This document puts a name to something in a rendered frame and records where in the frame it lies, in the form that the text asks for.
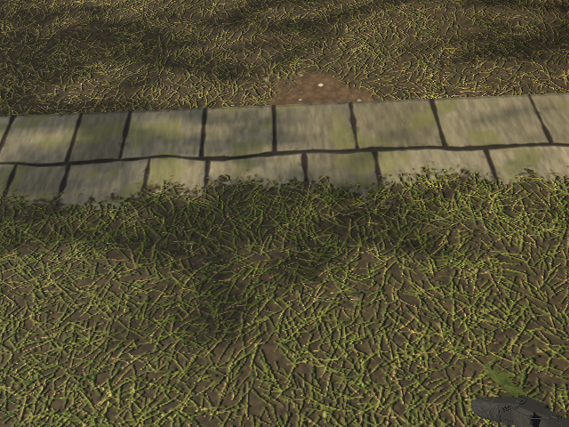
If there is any right robot hand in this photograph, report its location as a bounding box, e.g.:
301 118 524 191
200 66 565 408
471 395 569 427

